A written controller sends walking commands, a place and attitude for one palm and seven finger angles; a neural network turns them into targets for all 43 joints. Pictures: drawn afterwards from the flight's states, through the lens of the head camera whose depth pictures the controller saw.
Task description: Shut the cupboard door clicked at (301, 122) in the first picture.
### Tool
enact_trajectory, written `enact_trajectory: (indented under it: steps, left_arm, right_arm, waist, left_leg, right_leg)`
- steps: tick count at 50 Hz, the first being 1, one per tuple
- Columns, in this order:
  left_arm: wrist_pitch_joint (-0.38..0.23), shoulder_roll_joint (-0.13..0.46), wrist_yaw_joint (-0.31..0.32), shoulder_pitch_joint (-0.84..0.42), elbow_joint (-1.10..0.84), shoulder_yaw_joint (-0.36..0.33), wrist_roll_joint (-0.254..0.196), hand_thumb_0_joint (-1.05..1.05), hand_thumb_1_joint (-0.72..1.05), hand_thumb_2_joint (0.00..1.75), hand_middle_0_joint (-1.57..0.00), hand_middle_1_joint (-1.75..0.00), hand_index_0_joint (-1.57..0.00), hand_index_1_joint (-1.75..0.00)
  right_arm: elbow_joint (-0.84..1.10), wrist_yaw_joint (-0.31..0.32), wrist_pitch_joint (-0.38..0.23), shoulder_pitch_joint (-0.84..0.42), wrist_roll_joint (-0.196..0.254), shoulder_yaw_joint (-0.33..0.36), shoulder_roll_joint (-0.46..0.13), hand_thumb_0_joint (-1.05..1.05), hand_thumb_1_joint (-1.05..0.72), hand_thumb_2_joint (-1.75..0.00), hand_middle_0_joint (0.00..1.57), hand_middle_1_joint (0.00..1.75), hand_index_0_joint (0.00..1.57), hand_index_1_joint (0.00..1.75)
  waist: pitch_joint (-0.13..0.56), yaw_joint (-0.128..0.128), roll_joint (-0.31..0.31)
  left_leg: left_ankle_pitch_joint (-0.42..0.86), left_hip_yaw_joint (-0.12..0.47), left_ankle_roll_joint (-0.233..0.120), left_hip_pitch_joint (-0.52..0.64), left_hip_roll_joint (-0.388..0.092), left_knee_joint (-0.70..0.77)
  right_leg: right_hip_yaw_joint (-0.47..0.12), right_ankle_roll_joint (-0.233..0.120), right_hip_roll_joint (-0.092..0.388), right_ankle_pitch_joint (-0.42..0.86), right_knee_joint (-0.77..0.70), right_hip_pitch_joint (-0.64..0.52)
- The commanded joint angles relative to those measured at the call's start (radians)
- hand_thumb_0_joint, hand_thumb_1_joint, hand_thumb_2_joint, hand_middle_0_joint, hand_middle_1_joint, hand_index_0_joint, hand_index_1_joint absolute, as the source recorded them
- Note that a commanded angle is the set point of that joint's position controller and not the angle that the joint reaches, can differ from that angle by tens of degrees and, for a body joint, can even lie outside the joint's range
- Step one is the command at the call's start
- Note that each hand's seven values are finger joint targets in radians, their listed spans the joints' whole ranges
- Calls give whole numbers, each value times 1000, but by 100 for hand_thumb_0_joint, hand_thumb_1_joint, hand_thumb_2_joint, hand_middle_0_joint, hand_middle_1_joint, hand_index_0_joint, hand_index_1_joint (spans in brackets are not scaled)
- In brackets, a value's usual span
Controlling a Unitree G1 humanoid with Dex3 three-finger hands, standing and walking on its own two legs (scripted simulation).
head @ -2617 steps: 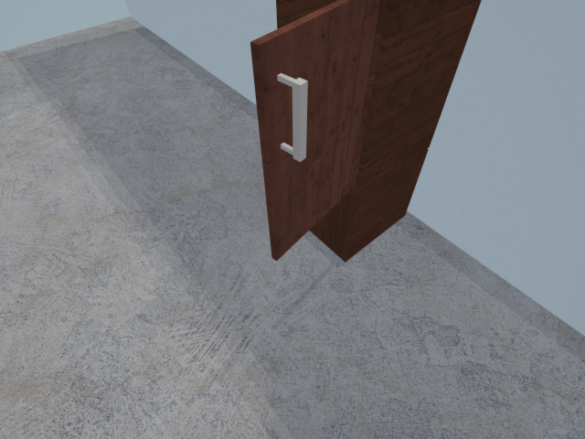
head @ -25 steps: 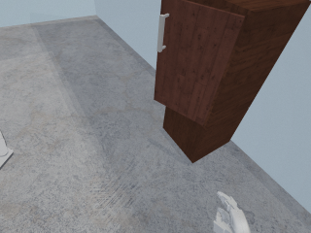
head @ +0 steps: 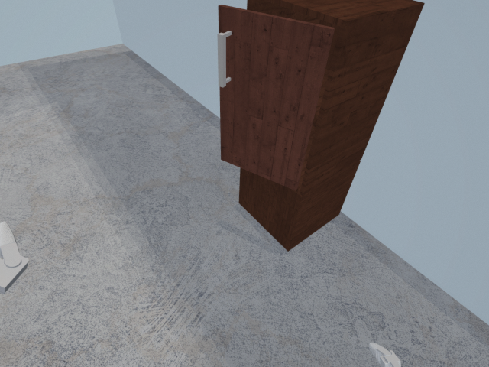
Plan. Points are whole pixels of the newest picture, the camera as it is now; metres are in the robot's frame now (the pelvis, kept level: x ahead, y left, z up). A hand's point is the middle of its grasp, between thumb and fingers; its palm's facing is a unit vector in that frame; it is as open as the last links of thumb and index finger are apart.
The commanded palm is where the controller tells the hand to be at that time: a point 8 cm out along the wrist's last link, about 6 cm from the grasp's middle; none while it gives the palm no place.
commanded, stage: stop stepping back and stand still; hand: left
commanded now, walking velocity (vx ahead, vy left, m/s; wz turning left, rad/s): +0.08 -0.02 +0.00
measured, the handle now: (225, 59) +0.98 +0.07 +0.11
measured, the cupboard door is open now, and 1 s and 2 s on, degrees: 21 21 21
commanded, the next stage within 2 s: let the arm hang, fingers relaxed in 0.14 s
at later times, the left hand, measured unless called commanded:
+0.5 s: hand out of the picture +0.12 +0.20 -0.14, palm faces -0.08 -0.97 -0.21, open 7.4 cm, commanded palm none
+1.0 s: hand out of the picture +0.02 +0.26 -0.15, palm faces -0.01 -0.94 -0.35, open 7.4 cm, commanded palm none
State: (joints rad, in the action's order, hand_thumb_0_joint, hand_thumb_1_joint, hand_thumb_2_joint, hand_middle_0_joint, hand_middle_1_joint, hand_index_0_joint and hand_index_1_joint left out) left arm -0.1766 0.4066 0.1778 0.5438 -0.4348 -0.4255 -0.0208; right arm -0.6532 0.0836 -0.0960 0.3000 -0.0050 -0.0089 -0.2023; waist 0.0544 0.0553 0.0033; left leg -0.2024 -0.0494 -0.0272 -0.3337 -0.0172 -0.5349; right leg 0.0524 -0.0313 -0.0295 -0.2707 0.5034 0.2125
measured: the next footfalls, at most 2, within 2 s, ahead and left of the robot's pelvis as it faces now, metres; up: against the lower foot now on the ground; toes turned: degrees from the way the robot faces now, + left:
none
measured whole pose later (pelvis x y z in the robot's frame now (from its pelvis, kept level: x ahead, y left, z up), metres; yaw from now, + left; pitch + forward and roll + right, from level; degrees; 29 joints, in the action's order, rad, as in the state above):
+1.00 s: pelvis +0.00 +0.01 +0.01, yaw -1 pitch -2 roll -1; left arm 0.00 0.31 0.00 0.25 1.13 -0.02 0.01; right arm -1.10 0.01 0.01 0.21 -0.01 0.01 -0.27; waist -0.02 0.00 -0.04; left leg -0.13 -0.04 -0.04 -0.21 0.02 -0.37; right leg 0.03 -0.01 0.00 -0.22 0.37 0.12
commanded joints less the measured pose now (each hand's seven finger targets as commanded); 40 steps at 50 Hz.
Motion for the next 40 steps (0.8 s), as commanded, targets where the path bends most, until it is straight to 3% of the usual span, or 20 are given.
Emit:
enact_trajectory:
  steps: [1, 3, 4, 6, 8, 11, 12, 13, 15, 16, 18, 20, 22, 25, 27, 31, 32, 34, 40]
  left_arm:
    - [-54, 194, 15, -49, -226, -112, -8, 0, 90, 90, -20, -30, -20, -30]
    - [-55, 220, 27, -71, -227, -135, -9, 0, 90, 90, -20, -30, -20, -30]
    - [-61, 199, 28, -86, -226, -113, -9, 0, 90, 90, -20, -30, -20, -30]
    - [-70, 199, 30, -124, -213, -109, -7, 0, 90, 90, -20, -30, -20, -30]
    - [-74, 196, 24, -146, -205, -103, -6, 0, 90, 90, -20, -30, -20, -30]
    - [-72, 159, 11, -135, -173, -73, -6, 0, 90, 90, -20, -30, -20, -30]
    - [97, -12, -145, -122, 541, 314, 70, 0, 90, 90, -20, -30, -20, -30]
    - [175, -51, -166, -108, 572, 304, 54, 0, 90, 90, -20, -30, -20, -30]
    - [193, -78, -171, -139, 591, 324, 46, 0, 90, 90, -20, -30, -20, -30]
    - [185, -55, -174, -174, 639, 323, 47, 0, 90, 90, -20, -30, -20, -30]
    - [172, -10, -176, -217, 742, 331, 48, 0, 90, 90, -20, -30, -20, -30]
    - [160, 25, -175, -254, 859, 338, 48, 0, 90, 90, -20, -30, -20, -30]
    - [154, 39, -171, -290, 970, 352, 46, 0, 90, 90, -20, -30, -20, -30]
    - [163, 22, -163, -309, 1107, 374, 40, 0, 90, 90, -20, -30, -20, -30]
    - [165, 10, -162, -298, 1192, 382, 37, 0, 90, 90, -20, -30, -20, -30]
    - [166, 2, -164, -281, 1319, 376, 36, 0, 90, 90, -20, -30, -20, -30]
    - [166, 6, -165, -285, 1348, 376, 35, 0, 90, 90, -20, -30, -20, -30]
    - [166, 8, -168, -292, 1391, 378, 36, 0, 90, 90, -20, -30, -20, -30]
    - [162, 22, -169, -298, 1479, 381, 36, 0, 90, 90, -20, -30, -20, -30]
  right_arm:
    - [155, -3, -32, -143, -4, 57, -121, 0, -90, -90, 20, 30, 20, 30]
    - [149, -7, -26, -148, -4, 49, -121, 0, -90, -90, 20, 30, 20, 30]
    - [148, -9, -26, -144, -2, 40, -110, 0, -90, -90, 20, 30, 20, 30]
    - [142, -4, -32, -147, 1, 35, -111, 0, -90, -90, 20, 30, 20, 30]
    - [143, 7, -39, -162, 6, 39, -119, 0, -90, -90, 20, 30, 20, 30]
    - [154, 6, -40, -164, 9, 23, -115, 0, -90, -90, 20, 30, 20, 30]
    - [-49, -90, -79, -218, -2, 85, -319, 0, -90, -90, 20, 30, 20, 30]
    - [-48, -84, -26, -157, 6, 85, -260, 0, -90, -90, 20, 30, 20, 30]
    - [-28, -77, 0, -147, -3, 71, -239, 0, -90, -90, 20, 30, 20, 30]
    - [-29, -78, 12, -149, -6, 62, -244, 0, -90, -90, 20, 30, 20, 30]
    - [-31, -79, 26, -165, -9, 56, -252, 0, -90, -90, 20, 30, 20, 30]
    - [-48, -81, 37, -170, -11, 54, -260, 0, -90, -90, 20, 30, 20, 30]
    - [-89, -81, 50, -160, -17, 52, -256, 0, -90, -90, 20, 30, 20, 30]
    - [-141, -80, 67, -169, -19, 38, -229, 0, -90, -90, 20, 30, 20, 30]
    - [-179, -77, 77, -173, -18, 33, -212, 0, -90, -90, 20, 30, 20, 30]
    - [-245, -67, 88, -145, -16, 39, -203, 0, -90, -90, 20, 30, 20, 30]
    - [-262, -66, 90, -142, -15, 40, -205, 0, -90, -90, 20, 30, 20, 30]
    - [-286, -62, 91, -123, -12, 48, -219, 0, -90, -90, 20, 30, 20, 30]
    - [-349, -60, 88, -89, -10, 57, -245, 0, -90, -90, 20, 30, 20, 30]
  waist:
    - [-16, -35, 103]
    - [-42, -34, 104]
    - [-38, -30, 106]
    - [-23, -31, 49]
    - [-20, -40, -43]
    - [-67, -43, -135]
    - [-145, -27, -136]
    - [-44, -45, -96]
    - [2, -57, -65]
    - [8, -61, -23]
    - [44, -67, 123]
    - [88, -56, 187]
    - [114, -43, 165]
    - [97, -44, -40]
    - [72, -50, -128]
    - [14, -52, -215]
    - [-15, -53, -210]
    - [-63, -51, -143]
    - [-96, -51, -15]
  left_leg:
    - [-239, 48, 18, -69, -28, -80]
    - [-146, 42, 26, -76, -24, -156]
    - [-103, 48, 25, -64, -27, -113]
    - [-39, 54, 16, 42, -29, 8]
    - [14, 95, 3, 116, -66, 85]
    - [-116, 194, -15, 22, -124, 220]
    - [226, 196, -26, -63, -127, 65]
    - [376, 130, -15, 9, -126, 57]
    - [322, 156, -29, -1, -153, 59]
    - [317, 189, -42, -10, -155, 72]
    - [340, 191, -38, 19, -140, 55]
    - [300, 161, -23, 62, -96, 22]
    - [260, 141, -12, 115, -69, 20]
    - [214, 150, -9, 136, -77, 87]
    - [145, 150, -8, 133, -77, 122]
    - [0, 161, -6, 110, -81, 176]
    - [-37, 166, -5, 94, -81, 194]
    - [-76, 178, -7, 92, -90, 216]
    - [-129, 188, -15, 104, -100, 259]
  right_leg:
    - [-361, -111, 220, -425, -261, 86]
    - [-414, -145, 280, -340, -290, 105]
    - [-359, -139, 274, -226, -249, 71]
    - [-244, -81, 205, -82, -173, 87]
    - [-174, -26, 126, -10, -121, 107]
    - [-108, 15, 53, -10, -85, 49]
    - [-34, 17, 92, 157, 72, 122]
    - [-61, 22, 93, 155, 56, 77]
    - [-46, 16, 79, 51, 83, 73]
    - [-45, 13, 74, 44, 88, 56]
    - [-70, -1, 84, 114, 43, 8]
    - [-122, -24, 127, 197, 1, -10]
    - [-151, -43, 156, 231, -20, -7]
    - [-140, -23, 136, 124, -50, -20]
    - [-140, -20, 128, 74, -92, -34]
    - [-132, -33, 123, 24, -154, -48]
    - [-128, -34, 122, 14, -165, -46]
    - [-127, -36, 121, -12, -192, -25]
    - [-132, -35, 125, -48, -220, -15]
